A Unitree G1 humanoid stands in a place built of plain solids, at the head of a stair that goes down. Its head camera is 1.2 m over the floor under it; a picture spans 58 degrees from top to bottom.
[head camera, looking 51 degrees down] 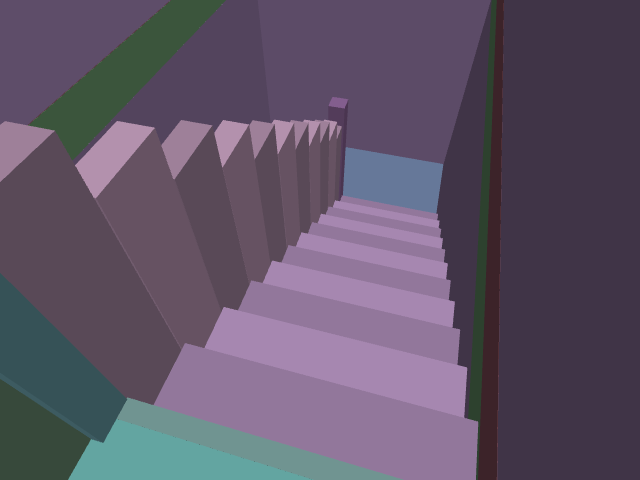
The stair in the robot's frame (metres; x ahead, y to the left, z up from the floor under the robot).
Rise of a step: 0.18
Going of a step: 0.26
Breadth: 0.98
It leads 15 degrees to the right of straight ahead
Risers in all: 12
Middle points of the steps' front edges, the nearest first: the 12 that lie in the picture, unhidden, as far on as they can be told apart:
0.29 0.06 0.00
0.53 -0.01 -0.17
0.78 -0.08 -0.35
1.02 -0.15 -0.52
1.27 -0.21 -0.70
1.51 -0.28 -0.87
1.76 -0.35 -1.05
2.01 -0.41 -1.22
2.25 -0.48 -1.40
2.50 -0.55 -1.57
2.74 -0.62 -1.75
2.99 -0.68 -1.92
